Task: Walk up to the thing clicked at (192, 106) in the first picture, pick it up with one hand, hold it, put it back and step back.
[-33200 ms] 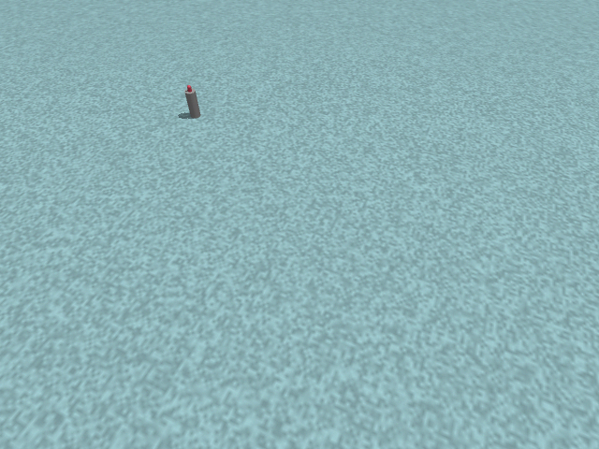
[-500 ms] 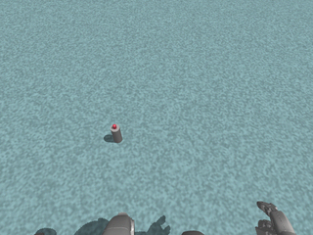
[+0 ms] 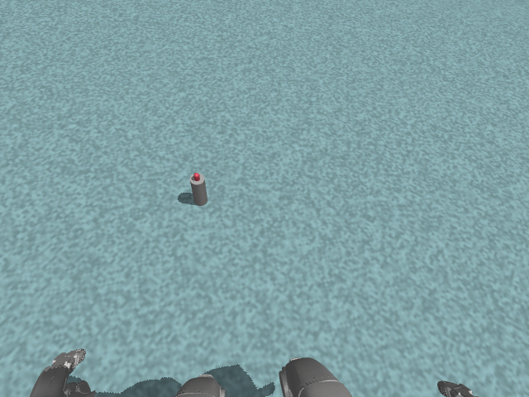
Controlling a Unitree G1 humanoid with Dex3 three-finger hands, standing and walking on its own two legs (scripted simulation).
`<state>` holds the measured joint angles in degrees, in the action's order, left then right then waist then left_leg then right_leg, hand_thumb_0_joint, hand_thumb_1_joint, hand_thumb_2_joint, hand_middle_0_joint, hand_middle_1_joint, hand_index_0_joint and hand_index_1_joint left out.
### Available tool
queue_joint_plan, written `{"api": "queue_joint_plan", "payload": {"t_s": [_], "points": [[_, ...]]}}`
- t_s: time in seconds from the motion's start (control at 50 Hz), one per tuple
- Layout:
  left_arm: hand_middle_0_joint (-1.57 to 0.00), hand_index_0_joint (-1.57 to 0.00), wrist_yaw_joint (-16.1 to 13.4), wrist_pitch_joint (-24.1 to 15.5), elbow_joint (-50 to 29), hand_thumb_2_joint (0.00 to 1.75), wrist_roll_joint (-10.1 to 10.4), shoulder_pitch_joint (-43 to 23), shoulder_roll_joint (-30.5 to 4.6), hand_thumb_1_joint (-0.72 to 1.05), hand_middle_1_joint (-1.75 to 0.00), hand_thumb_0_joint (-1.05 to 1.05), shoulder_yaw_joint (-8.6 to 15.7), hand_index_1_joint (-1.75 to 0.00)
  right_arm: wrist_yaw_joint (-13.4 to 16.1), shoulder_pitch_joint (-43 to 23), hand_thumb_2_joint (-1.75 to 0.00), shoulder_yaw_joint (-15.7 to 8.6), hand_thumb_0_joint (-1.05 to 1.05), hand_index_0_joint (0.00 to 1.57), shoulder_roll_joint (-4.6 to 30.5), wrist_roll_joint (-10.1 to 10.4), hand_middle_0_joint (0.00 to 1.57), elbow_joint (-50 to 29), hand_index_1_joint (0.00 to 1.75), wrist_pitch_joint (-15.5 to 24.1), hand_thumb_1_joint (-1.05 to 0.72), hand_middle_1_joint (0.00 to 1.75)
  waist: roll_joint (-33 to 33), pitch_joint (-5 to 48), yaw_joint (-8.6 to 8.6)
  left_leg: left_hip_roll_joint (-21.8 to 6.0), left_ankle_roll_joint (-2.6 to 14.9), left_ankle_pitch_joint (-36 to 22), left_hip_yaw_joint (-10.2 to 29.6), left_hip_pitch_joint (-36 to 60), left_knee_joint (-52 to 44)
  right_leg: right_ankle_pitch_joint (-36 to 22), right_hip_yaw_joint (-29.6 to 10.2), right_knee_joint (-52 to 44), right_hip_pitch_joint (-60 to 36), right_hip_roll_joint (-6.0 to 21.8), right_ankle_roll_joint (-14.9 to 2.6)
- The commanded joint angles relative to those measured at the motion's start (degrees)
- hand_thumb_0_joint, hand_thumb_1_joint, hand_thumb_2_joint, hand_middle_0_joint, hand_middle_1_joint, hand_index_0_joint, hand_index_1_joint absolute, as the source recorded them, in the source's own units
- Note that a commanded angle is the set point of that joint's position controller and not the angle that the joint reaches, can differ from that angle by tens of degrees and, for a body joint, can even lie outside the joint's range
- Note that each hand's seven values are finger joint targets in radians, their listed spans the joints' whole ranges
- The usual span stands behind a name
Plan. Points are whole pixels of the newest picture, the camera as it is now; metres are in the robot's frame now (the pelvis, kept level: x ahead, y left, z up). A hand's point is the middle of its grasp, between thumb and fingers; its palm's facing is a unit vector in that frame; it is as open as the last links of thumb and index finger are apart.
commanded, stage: step back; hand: left
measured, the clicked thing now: (198, 187) +0.91 +0.21 -0.67
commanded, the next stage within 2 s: stand in 1.44 s
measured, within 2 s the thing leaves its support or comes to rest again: neither
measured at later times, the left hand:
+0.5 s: hand out of the picture -0.09 +0.25 -0.15, palm faces +0.07 -0.91 -0.42, open 7.4 cm
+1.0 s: hand out of the picture -0.18 +0.24 -0.14, palm faces +0.10 -0.92 -0.38, open 7.4 cm
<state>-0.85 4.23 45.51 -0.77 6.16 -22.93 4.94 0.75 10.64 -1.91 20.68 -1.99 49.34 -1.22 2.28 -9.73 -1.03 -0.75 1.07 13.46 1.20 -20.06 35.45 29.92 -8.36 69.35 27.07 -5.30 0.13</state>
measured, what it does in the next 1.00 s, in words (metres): walks backwards: right foot, then left foot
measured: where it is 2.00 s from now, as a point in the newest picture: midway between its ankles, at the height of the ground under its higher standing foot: outside the picture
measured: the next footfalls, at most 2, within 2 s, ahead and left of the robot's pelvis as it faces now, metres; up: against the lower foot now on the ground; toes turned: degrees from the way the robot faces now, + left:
right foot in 0.14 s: -0.10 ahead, -0.16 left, +0.00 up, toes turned +2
left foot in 0.48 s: -0.14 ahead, +0.08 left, +0.00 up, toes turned +2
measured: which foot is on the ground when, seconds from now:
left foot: down 0.00-0.16, up 0.18-0.46, down 0.48-0.76, up 0.78-1.00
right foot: up 0.00-0.12, down 0.14-1.00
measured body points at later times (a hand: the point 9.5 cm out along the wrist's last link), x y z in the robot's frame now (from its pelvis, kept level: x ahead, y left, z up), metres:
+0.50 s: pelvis -0.17 -0.04 -0.01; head -0.13 -0.03 +0.44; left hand -0.09 +0.29 -0.12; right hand -0.08 -0.35 -0.13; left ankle -0.18 +0.07 -0.73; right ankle -0.10 -0.16 -0.73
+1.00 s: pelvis -0.18 -0.03 +0.01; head -0.17 -0.03 +0.46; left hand -0.18 +0.29 -0.12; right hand -0.08 -0.35 -0.12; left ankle -0.15 +0.10 -0.72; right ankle -0.18 -0.17 -0.73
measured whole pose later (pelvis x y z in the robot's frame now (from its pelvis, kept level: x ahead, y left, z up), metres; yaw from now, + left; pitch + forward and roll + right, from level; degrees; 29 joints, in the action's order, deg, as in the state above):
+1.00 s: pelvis -0.18 -0.03 +0.01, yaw +5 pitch -2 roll -1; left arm 0.8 -1.9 57.3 -2.3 14.8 -20.6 3.6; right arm -2.1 11.8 -4.2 23.3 -1.8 57.0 -0.2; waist -1.4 -3.5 2.2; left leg -1.1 -0.5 22.0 1.4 -18.4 36.4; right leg 17.6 2.5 31.4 11.7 2.4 0.6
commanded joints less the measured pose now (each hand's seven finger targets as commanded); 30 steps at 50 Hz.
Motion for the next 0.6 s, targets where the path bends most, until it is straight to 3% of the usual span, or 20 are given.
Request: {"api": "queue_joint_plan", "payload": {"t_s": [0.0, 0.04, 0.1, 0.12, 0.14, 0.16, 0.18, 0.2, 0.22, 0.24, 0.3, 0.36, 0.4, 0.44, 0.46, 0.48, 0.5, 0.52, 0.54, 0.58], "points": [[-0.2, -0.2, 0.0, -1.5, -4.0, 0.9, -0.4, 2.1, -9.7, 0.9, -0.3, 0.0, 2.8, -0.3, 1.8, 0.1, -0.9, -4.9, 0.0, 0.2, 16.1, -0.4, 0.2, -5.1, 0.3, 1.4, -0.9, 0.3, -9.8, 12.5, -0.72, -14.1, 13.67, -22.0, 13.8, 13.2, -7.7, 1.2, 2.1, -12.8, -0.5, 2.9, 1.77], [-0.2, -0.2, 0.3, -1.6, -3.2, 0.9, -0.4, 3.5, -9.4, 0.9, -0.3, 0.0, 2.8, -0.3, 1.5, -0.3, -0.9, -5.1, 0.0, 0.2, 17.6, -0.3, 0.2, -5.6, 0.3, 0.8, -0.9, 0.3, -13.8, 13.6, -0.32, -14.2, 12.37, -19.5, 13.6, 11.7, -8.0, -0.2, 5.2, -21.6, -5.0, 4.1, 0.68], [-0.2, -0.2, 0.6, -2.0, 1.6, 0.9, -0.6, 12.6, -8.7, 0.9, -0.3, 0.0, 3.0, -0.3, 1.1, -4.1, -0.9, -4.8, 0.0, 0.2, 17.9, 0.5, 0.2, -6.4, 0.3, -0.4, -0.9, 0.3, -14.9, 17.0, 3.52, -11.1, 7.82, -12.1, 9.5, 4.2, -3.9, -11.4, 9.6, -42.3, -17.9, 3.8, -1.91], [-0.2, -0.2, 0.6, -2.3, 1.6, 0.9, -1.4, 12.5, -11.3, 0.9, -0.3, 0.0, 3.8, -0.3, 1.0, -3.0, -0.9, -4.0, 0.0, 0.2, 15.3, 0.7, 0.2, -6.6, 0.3, -0.6, -0.9, 0.3, -8.9, 15.2, 2.94, -7.3, 4.47, -3.5, 7.6, -3.8, 0.4, -11.3, 3.5, -43.9, -21.2, 6.4, -3.06], [-0.2, -0.2, 0.7, -2.4, 0.4, 0.9, -2.1, 10.8, -16.7, 0.9, -0.3, 0.0, 5.2, -0.3, 1.2, -2.4, -0.9, -2.8, 0.0, 0.2, 10.2, 1.1, 0.2, -7.9, 0.3, -0.4, -0.9, 0.3, 7.5, 12.0, 2.58, 3.7, 0.34, 13.2, 3.5, -18.1, 12.7, -12.5, -14.7, -46.6, -21.6, 18.7, -7.27], [-0.2, -0.2, 0.4, -2.1, -2.3, 0.9, -2.1, 5.8, -22.5, 0.9, -0.3, 0.0, 6.1, -0.3, 2.5, -6.1, -0.9, -4.0, 0.0, 0.2, 12.1, 0.9, 0.2, -8.7, 0.3, -0.5, -0.9, 0.3, 15.0, 9.0, 6.33, 5.2, -1.48, 23.0, 5.9, -13.2, 25.8, -11.2, -26.4, -53.1, -3.8, 31.1, -17.89], [-0.2, -0.2, 0.1, -2.6, -3.4, 0.9, -1.6, 3.0, -20.2, 0.9, -0.3, 0.0, 5.4, -0.3, 2.4, -6.3, -0.9, -4.7, 0.0, 0.2, 14.2, 1.1, 0.2, -8.0, 0.3, -0.6, -0.9, 0.3, 9.0, 5.2, 4.24, 3.9, -1.9, 20.3, 9.9, -9.5, 31.9, -9.3, -23.6, -53.9, 3.7, 30.4, -17.78], [-0.2, -0.2, -0.2, -3.1, -4.0, 0.9, -1.6, -1.4, -16.5, 0.9, -0.3, 0.0, 3.9, -0.3, 2.1, -4.0, -0.9, -4.3, 0.0, 0.2, 14.3, 1.5, 0.2, -6.3, 0.3, -0.4, -0.9, 0.3, 4.0, 4.4, 1.07, 5.4, -1.31, 16.0, 10.2, -8.8, 34.2, -19.7, -13.4, -48.7, 1.0, 24.1, -14.81], [-0.2, -0.2, -0.4, -3.1, -3.7, 0.9, -1.8, -3.3, -14.6, 0.9, -0.3, 0.0, 3.4, -0.3, 1.9, -1.9, -0.9, -3.8, 0.0, 0.2, 13.3, 1.7, 0.2, -5.0, 0.3, -0.3, -0.9, 0.3, 2.9, 4.9, -0.26, 7.0, -1.19, 14.1, 8.4, -8.4, 35.2, -26.4, -6.2, -45.2, -0.7, 19.6, -12.08], [-0.2, -0.2, -0.6, -3.2, -4.1, 0.9, -2.3, -4.0, -14.0, 0.9, -0.3, 0.0, 3.7, -0.3, 1.8, -0.1, -0.9, -3.7, 0.0, 0.2, 12.4, 1.6, 0.2, -4.7, 0.3, -0.1, -0.9, 0.3, 5.6, 6.0, -0.76, 7.0, -1.42, 13.3, 7.1, -7.9, 35.5, -28.4, -3.7, -43.6, -2.6, 18.6, -11.36], [-0.2, -0.2, -0.7, -3.8, -3.2, 0.9, -2.4, 2.0, -12.8, 0.9, -0.3, 0.0, 3.2, -0.3, 1.4, -0.1, -0.9, -3.3, 0.0, 0.2, 12.2, 1.3, 0.2, -4.1, 0.3, 0.4, -0.9, 0.3, 6.6, 10.2, 2.82, 5.8, -2.09, 15.0, 4.4, -10.2, 26.5, -27.5, -2.8, -41.4, -16.0, 17.1, -10.95], [-0.2, -0.2, -0.8, -4.1, -1.6, 0.9, -2.1, 7.1, -14.0, 0.9, -0.3, 0.0, 3.8, -0.3, 0.9, -3.0, -0.9, -3.4, 0.0, 0.2, 11.6, 0.3, 0.2, -4.4, 0.3, 1.1, -0.9, 0.3, 8.7, 11.8, 5.97, 3.0, -1.97, 18.8, 1.7, -10.3, 11.8, -21.3, -7.8, -41.8, -24.9, 20.5, -12.52], [-0.2, -0.2, -0.4, -3.9, -1.7, 0.9, -1.6, 4.3, -14.9, 0.9, -0.3, 0.0, 3.5, -0.3, 0.6, -0.1, -0.9, -3.8, 0.0, 0.2, 11.7, 0.1, 0.2, -2.5, 0.3, 1.3, -0.9, 0.3, 9.9, 11.4, 3.68, 1.4, -0.74, 17.4, -0.2, -0.1, 1.1, -17.6, -8.2, -42.6, -17.4, 21.7, -11.97], [-0.2, -0.2, 0.0, -3.5, -1.3, 0.9, -1.2, 3.1, -12.7, 0.9, -0.3, 0.0, 2.0, -0.3, 0.3, 4.8, -0.9, -4.5, 0.0, 0.2, 11.5, 0.2, 0.2, 1.4, 0.3, 2.0, -0.9, 0.3, 4.5, 12.2, 0.98, 2.3, 1.02, 6.1, 0.0, 13.0, -14.8, -14.7, -2.3, -37.1, -9.9, 17.7, -7.3], [-0.2, -0.2, 0.1, -3.4, -0.8, 0.9, -0.8, 5.4, -9.2, 0.9, -0.3, 0.0, 1.1, -0.3, 0.4, 4.8, -0.9, -5.1, 0.0, 0.2, 13.1, -0.7, 0.2, 1.9, 0.3, 2.3, -0.9, 0.3, -3.4, 13.3, 1.55, -4.7, 3.3, 13.2, 12.8, 20.1, -17.9, -9.3, 0.4, -30.5, -0.4, 14.4, -4.3], [-0.2, -0.2, 0.1, -3.6, -0.9, 0.9, 0.2, 1.7, -8.4, 0.9, -0.3, 0.0, 0.7, -0.3, 0.0, -0.3, -0.9, -5.4, 0.0, 0.2, 19.1, -0.7, 0.2, 0.4, 0.3, 2.4, -0.9, 0.3, -14.7, 9.4, 0.85, -16.8, 9.65, 29.1, 29.0, 9.1, -22.9, 1.7, 9.3, -25.4, 3.7, 6.2, -1.03], [-0.2, -0.2, -0.2, -3.8, 0.4, 0.9, -0.8, -2.0, -13.0, 0.9, -0.3, 0.0, 2.5, -0.3, -0.4, -2.4, -0.9, -5.9, 0.0, 0.2, 20.9, -0.4, 0.2, 0.0, 0.3, 2.4, -0.9, 0.3, -12.3, 4.4, -0.76, -20.5, 14.13, 35.5, 32.6, -4.7, -25.7, 4.0, 4.6, -17.5, -3.3, 8.6, -0.81], [-0.2, -0.2, 0.4, -3.8, 1.6, 0.9, -0.4, 0.2, -12.5, 0.9, -0.3, 0.0, 2.2, -0.3, -0.3, -5.8, -0.9, -5.0, 0.0, 0.2, 17.1, -0.6, 0.2, -0.4, 0.3, 3.0, -0.9, 0.3, -6.3, 2.5, 1.88, -15.7, 11.37, 29.5, 24.1, -5.1, -23.2, -0.2, 2.3, -16.0, -5.0, 7.9, -1.3], [-0.2, -0.2, 1.0, -3.9, 2.9, 0.9, 0.3, 2.3, -10.5, 0.9, -0.3, 0.0, 1.9, -0.3, 0.0, -6.7, -0.9, -3.6, 0.0, 0.2, 14.3, -0.5, 0.2, -0.2, 0.3, 3.4, -0.9, 0.3, -5.9, 2.9, 2.85, -11.5, 9.06, 22.4, 18.7, -2.2, -21.4, -4.3, 2.3, -16.6, -4.4, 7.0, -1.08], [-0.2, -0.2, 1.4, -4.4, 4.5, 0.9, 0.0, 5.1, -10.5, 0.9, -0.3, 0.0, 1.7, -0.3, -0.2, -6.2, -0.9, -3.9, 0.0, 0.2, 14.8, -0.5, 0.2, 0.6, 0.3, 3.5, -0.9, 0.3, -10.6, 4.4, 2.8, -10.2, 7.63, 21.9, 14.7, -0.2, -20.7, -5.5, 6.1, -22.8, -6.7, 7.3, -1.04]]}}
